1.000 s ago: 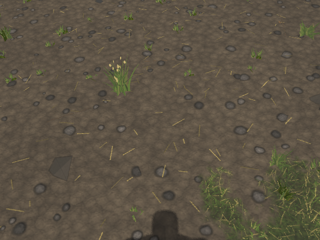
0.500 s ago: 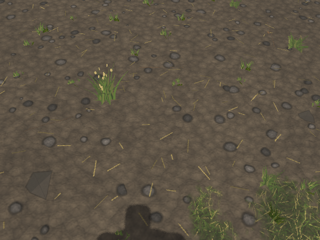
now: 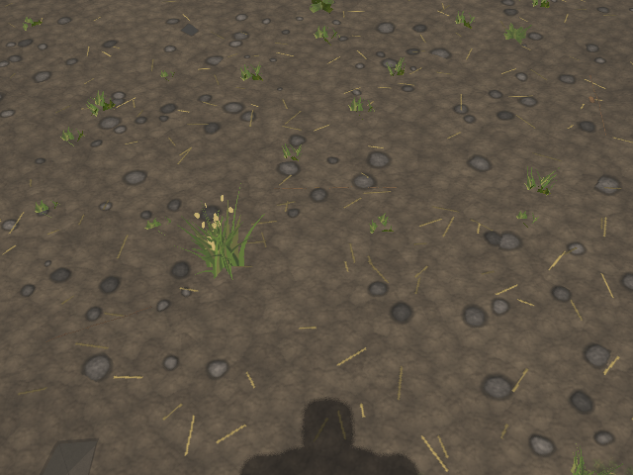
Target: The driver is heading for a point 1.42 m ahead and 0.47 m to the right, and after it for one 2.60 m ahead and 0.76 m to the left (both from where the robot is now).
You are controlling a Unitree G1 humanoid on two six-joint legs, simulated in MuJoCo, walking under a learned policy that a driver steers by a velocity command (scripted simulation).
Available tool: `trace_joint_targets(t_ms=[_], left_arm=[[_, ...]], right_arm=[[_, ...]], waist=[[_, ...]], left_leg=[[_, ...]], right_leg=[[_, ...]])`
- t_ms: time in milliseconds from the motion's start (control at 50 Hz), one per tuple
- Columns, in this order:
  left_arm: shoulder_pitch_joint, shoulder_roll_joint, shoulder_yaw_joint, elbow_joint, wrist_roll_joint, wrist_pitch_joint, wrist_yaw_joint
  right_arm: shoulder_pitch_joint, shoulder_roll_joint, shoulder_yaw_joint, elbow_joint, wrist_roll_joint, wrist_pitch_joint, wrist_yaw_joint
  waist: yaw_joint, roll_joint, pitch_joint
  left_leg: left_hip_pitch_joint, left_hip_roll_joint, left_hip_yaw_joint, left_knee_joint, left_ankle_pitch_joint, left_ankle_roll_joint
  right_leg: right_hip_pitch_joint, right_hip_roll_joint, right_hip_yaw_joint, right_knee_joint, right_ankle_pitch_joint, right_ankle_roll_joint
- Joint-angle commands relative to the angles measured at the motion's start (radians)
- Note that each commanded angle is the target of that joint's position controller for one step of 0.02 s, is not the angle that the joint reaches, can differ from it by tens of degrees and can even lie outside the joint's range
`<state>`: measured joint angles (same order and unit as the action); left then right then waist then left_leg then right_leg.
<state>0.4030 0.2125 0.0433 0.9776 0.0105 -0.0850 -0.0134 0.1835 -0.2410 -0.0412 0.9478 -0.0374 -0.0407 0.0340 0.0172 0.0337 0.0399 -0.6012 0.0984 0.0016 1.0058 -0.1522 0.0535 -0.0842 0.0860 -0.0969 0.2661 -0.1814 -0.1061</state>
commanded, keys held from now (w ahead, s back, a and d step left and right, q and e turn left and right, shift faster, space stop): w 0.50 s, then w+e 0.50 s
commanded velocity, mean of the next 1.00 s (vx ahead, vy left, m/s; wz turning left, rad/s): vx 0.50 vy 0.00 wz -0.18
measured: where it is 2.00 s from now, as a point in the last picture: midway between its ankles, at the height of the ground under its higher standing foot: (417, 275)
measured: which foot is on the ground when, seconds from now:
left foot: up 0.00-0.26, down 0.28-0.86, up 0.88-1.00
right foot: down 0.00-0.30, up 0.32-0.82, down 0.84-1.00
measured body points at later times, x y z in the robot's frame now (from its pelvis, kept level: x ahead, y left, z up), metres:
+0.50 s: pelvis +0.29 +0.04 +0.00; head +0.31 +0.05 +0.45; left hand +0.36 +0.30 -0.15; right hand +0.30 -0.21 -0.14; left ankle +0.30 +0.10 -0.75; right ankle +0.29 -0.10 -0.67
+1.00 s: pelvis +0.56 -0.03 -0.01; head +0.59 -0.04 +0.44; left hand +0.68 +0.22 -0.14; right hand +0.59 -0.29 -0.15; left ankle +0.54 +0.13 -0.65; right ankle +0.58 -0.07 -0.75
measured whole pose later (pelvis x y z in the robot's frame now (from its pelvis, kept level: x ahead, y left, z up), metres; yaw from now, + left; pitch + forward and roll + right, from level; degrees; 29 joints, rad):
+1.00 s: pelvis +0.56 -0.03 -0.01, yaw -14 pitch +0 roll +0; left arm 0.25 0.25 0.08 0.94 0.01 -0.04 -0.01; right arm 0.21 -0.22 -0.04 0.90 -0.03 -0.08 0.00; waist 0.00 0.02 0.06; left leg -0.46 0.07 -0.01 1.19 -0.32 0.01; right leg -0.26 0.13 -0.04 0.43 -0.17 -0.14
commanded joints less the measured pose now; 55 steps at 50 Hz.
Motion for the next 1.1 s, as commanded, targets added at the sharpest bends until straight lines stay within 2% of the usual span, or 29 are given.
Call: trace_joint_targets(t_ms=[20,80,180,220,260,280,300,320,340,360,380,400,440,520,620,720,780,800,820,840,860,880,900,920,940,960,1000,1040,1100], left_arm=[[0.036,0.102,0.013,-0.027,-0.005,-0.018,0.003],[0.085,0.103,0.009,-0.005,-0.004,-0.019,0.009],[0.145,0.111,0.006,0.038,0.011,-0.01,0.025],[0.116,0.123,0.008,0.042,0.016,-0.007,0.031],[0.089,0.139,0.012,0.044,0.018,-0.002,0.031],[0.072,0.135,0.009,0.036,0.01,-0.002,0.029],[0.094,0.073,-0.009,-0.005,-0.016,-0.005,0.021],[0.172,0.059,-0.001,0.003,-0.033,-0.004,0.015],[0.073,0.131,0.018,-0.009,-0.008,0.001,0.022],[-0.005,0.113,0.016,-0.032,-0.004,-0.006,0.018],[-0.027,0.091,0.015,-0.032,-0.002,-0.005,0.015],[-0.034,0.082,0.017,-0.035,0.016,0.007,0.01],[-0.005,0.046,0.012,-0.023,0.029,0.032,-0.004],[-0.14,0.053,0.013,-0.072,0.027,0.053,-0.017],[-0.318,0.039,0.0,-0.129,0.008,0.048,-0.022],[-0.425,0.043,-0.005,-0.177,0.015,0.041,-0.024],[-0.363,0.062,0.007,-0.171,0.022,0.037,-0.019],[-0.282,0.077,0.017,-0.148,0.023,0.034,-0.016],[-0.149,0.097,0.031,-0.106,0.027,0.028,-0.013],[0.01,0.162,0.058,-0.064,0.043,0.024,-0.005],[0.066,0.281,0.093,-0.073,0.045,0.03,0.006],[0.038,0.266,0.089,-0.07,0.008,0.046,0.001],[-0.042,0.249,0.084,-0.077,0.0,0.05,0.005],[-0.088,0.189,0.071,-0.082,0.0,0.048,0.005],[-0.123,0.158,0.062,-0.085,-0.001,0.043,0.008],[-0.143,0.131,0.053,-0.084,-0.009,0.038,0.013],[-0.122,0.14,0.052,-0.083,-0.013,0.02,0.014],[-0.089,0.173,0.059,-0.08,-0.013,0.013,0.014],[-0.026,0.179,0.061,-0.08,-0.012,0.018,0.013]], right_arm=[[-0.07,-0.032,0.0,-0.063,0.002,-0.001,0.005],[-0.175,-0.012,0.013,-0.094,0.01,-0.007,0.007],[-0.274,-0.025,0.016,-0.137,0.013,-0.014,0.001],[-0.233,-0.039,0.009,-0.133,0.014,-0.023,-0.005],[-0.033,-0.073,-0.012,-0.071,0.011,-0.034,-0.021],[0.141,-0.109,-0.029,-0.019,-0.003,-0.044,-0.032],[0.299,-0.208,-0.056,0.002,-0.031,-0.047,-0.046],[0.294,-0.227,-0.067,0.008,-0.006,-0.03,-0.037],[0.183,-0.18,-0.058,-0.007,0.022,-0.024,-0.03],[0.099,-0.118,-0.042,-0.019,0.028,-0.029,-0.027],[0.061,-0.071,-0.03,-0.016,0.022,-0.037,-0.025],[0.061,-0.045,-0.021,0.001,0.023,-0.045,-0.03],[0.095,-0.032,-0.014,0.028,0.024,-0.06,-0.033],[0.163,-0.08,-0.022,0.057,0.027,-0.074,-0.034],[0.229,-0.071,-0.013,0.073,0.021,-0.076,-0.037],[0.296,-0.074,-0.011,0.099,0.013,-0.072,-0.056],[0.271,-0.108,-0.018,0.096,0.01,-0.063,-0.07],[0.262,-0.121,-0.023,0.092,0.007,-0.055,-0.072],[0.251,-0.133,-0.026,0.083,0.01,-0.046,-0.071],[0.231,-0.131,-0.024,0.054,0.016,-0.045,-0.068],[0.28,-0.042,-0.008,-0.009,0.042,-0.053,-0.045],[0.182,-0.11,-0.025,-0.033,0.025,-0.066,-0.038],[0.101,-0.1,-0.022,-0.07,0.026,-0.077,-0.032],[0.088,-0.093,-0.019,-0.074,0.027,-0.086,-0.032],[0.088,-0.085,-0.021,-0.072,0.018,-0.078,-0.035],[0.104,-0.075,-0.019,-0.078,0.001,-0.057,-0.035],[0.111,-0.057,-0.016,-0.088,-0.013,-0.021,-0.029],[0.062,-0.054,-0.015,-0.114,-0.013,-0.004,-0.024],[-0.078,-0.066,-0.014,-0.171,-0.009,0.002,-0.021]], waist=[[-0.01,-0.074,0.057],[0.019,-0.085,0.062],[0.041,-0.095,0.073],[0.007,-0.104,0.051],[-0.077,-0.11,-0.055],[-0.15,-0.091,-0.146],[-0.175,0.046,-0.29],[-0.127,0.196,-0.388],[-0.098,0.034,-0.237],[-0.077,0.007,-0.115],[-0.041,-0.023,-0.042],[-0.013,-0.01,-0.012],[0.016,0.009,-0.014],[0.013,0.01,0.03],[-0.035,0.02,0.06],[-0.064,0.022,0.078],[-0.019,0.048,0.027],[0.015,0.056,-0.022],[0.07,0.049,-0.093],[0.141,0.004,-0.181],[0.107,-0.239,-0.299],[0.103,-0.146,-0.326],[0.073,-0.098,-0.17],[0.041,-0.022,-0.094],[0.002,0.005,-0.038],[-0.032,-0.011,-0.028],[-0.048,-0.035,-0.041],[-0.043,-0.051,-0.031],[0.003,-0.073,0.001]], left_leg=[[-0.078,0.013,0.028,-0.12,0.111,-0.025],[-0.037,-0.018,0.065,-0.284,0.189,-0.028],[-0.032,-0.054,0.083,-0.417,0.136,0.01],[0.053,-0.088,0.094,-0.458,0.051,0.044],[0.293,-0.151,0.115,-0.519,-0.001,0.087],[0.542,-0.103,0.064,-0.551,0.041,0.124],[0.838,0.168,-0.267,-0.561,-0.057,0.204],[0.971,0.345,-0.7,-0.694,-0.061,0.327],[0.853,0.285,-0.579,-0.717,-0.099,0.288],[0.705,0.247,-0.44,-0.753,-0.062,0.26],[0.584,0.198,-0.343,-0.794,0.012,0.218],[0.506,0.156,-0.273,-0.814,0.071,0.187],[0.447,0.117,-0.197,-0.841,0.142,0.168],[0.453,0.094,-0.109,-0.9,0.176,0.17],[0.51,0.072,0.02,-0.916,0.263,0.123],[0.677,0.124,0.094,-0.859,0.416,0.106],[0.75,0.143,0.146,-0.677,0.813,0.085],[0.757,0.143,0.162,-0.543,0.927,0.079],[0.713,0.131,0.185,-0.352,0.906,0.065],[0.518,0.109,0.196,-0.087,0.679,0.039],[0.091,-0.078,0.203,0.34,-0.052,-0.018],[-0.065,-0.141,-0.011,0.46,-0.331,-0.015],[-0.148,-0.07,-0.046,0.429,-0.24,-0.008],[-0.112,-0.033,-0.04,0.342,-0.169,-0.01],[-0.058,-0.009,-0.04,0.266,-0.154,-0.02],[0.006,0.006,-0.042,0.207,-0.15,-0.037],[0.049,0.007,-0.028,0.14,-0.151,-0.066],[0.023,0.008,-0.009,0.063,-0.102,-0.09],[-0.055,0.007,0.0,-0.082,0.014,-0.114]], right_leg=[[-0.02,-0.258,0.176,-0.165,0.253,-0.087],[0.013,-0.244,0.135,-0.15,0.358,-0.065],[0.181,-0.292,0.133,-0.09,0.517,-0.076],[0.219,-0.305,0.119,-0.01,0.71,-0.067],[0.216,-0.288,0.096,0.222,0.91,-0.044],[0.084,-0.257,0.07,0.429,0.778,-0.027],[-0.195,-0.174,0.018,0.77,0.363,0.005],[-0.457,0.004,0.061,1.072,-0.341,0.028],[-0.551,-0.072,0.155,1.1,-0.27,0.01],[-0.56,-0.11,0.155,1.054,-0.189,0.008],[-0.518,-0.144,0.15,0.984,-0.144,0.01],[-0.473,-0.166,0.152,0.928,-0.125,0.02],[-0.412,-0.171,0.134,0.879,-0.104,0.041],[-0.524,-0.198,0.097,0.761,0.011,0.076],[-0.543,-0.168,0.075,0.513,0.18,0.07],[-0.548,-0.138,0.017,0.367,0.156,0.018],[-0.435,-0.066,-0.043,0.329,0.018,-0.038],[-0.349,-0.027,-0.06,0.316,-0.029,-0.062],[-0.193,0.004,-0.061,0.254,-0.011,-0.089],[0.056,-0.085,0.085,0.219,-0.035,-0.145],[0.382,-0.395,0.608,0.167,-0.038,-0.317],[0.404,-0.43,0.834,0.036,-0.001,-0.332],[0.285,-0.404,0.66,0.024,0.032,-0.297],[0.158,-0.369,0.564,0.001,0.121,-0.254],[0.047,-0.32,0.483,-0.015,0.212,-0.217],[-0.031,-0.273,0.419,-0.03,0.264,-0.191],[-0.078,-0.234,0.372,-0.04,0.334,-0.186],[-0.1,-0.209,0.352,-0.057,0.332,-0.182],[-0.073,-0.192,0.368,-0.074,0.298,-0.154]])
